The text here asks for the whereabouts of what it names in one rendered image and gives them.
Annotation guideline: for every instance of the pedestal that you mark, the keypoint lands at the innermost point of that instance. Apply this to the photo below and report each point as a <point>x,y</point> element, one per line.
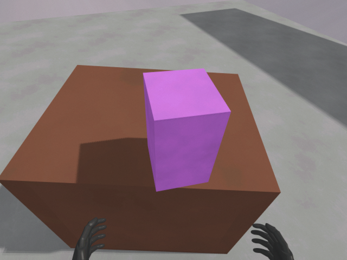
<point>87,156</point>

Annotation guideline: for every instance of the right robot hand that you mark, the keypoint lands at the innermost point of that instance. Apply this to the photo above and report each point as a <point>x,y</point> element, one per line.
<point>277,246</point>

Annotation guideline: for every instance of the left robot hand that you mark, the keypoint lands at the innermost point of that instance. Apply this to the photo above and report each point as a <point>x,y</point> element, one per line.
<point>83,249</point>

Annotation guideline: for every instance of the carton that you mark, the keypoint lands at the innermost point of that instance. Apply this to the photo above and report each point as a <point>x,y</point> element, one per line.
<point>186,118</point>

